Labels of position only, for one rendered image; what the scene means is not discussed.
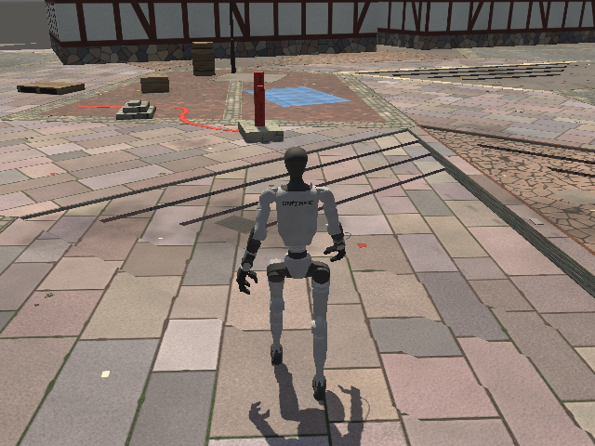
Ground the right robot upper arm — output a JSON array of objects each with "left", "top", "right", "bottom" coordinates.
[{"left": 315, "top": 186, "right": 341, "bottom": 235}]

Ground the right robot thigh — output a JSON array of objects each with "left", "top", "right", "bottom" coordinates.
[{"left": 311, "top": 260, "right": 330, "bottom": 337}]

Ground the robot right foot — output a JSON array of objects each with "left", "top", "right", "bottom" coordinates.
[{"left": 312, "top": 375, "right": 326, "bottom": 400}]

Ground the right robot forearm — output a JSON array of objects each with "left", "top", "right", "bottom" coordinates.
[{"left": 331, "top": 221, "right": 346, "bottom": 250}]

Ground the left robot forearm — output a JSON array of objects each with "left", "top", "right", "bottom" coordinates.
[{"left": 240, "top": 226, "right": 261, "bottom": 271}]

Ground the right robot hand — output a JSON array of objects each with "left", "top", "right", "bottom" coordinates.
[{"left": 324, "top": 245, "right": 346, "bottom": 262}]

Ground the left robot hand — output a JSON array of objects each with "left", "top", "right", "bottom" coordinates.
[{"left": 236, "top": 268, "right": 258, "bottom": 295}]

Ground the left robot upper arm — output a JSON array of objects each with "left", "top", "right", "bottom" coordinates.
[{"left": 252, "top": 188, "right": 278, "bottom": 241}]

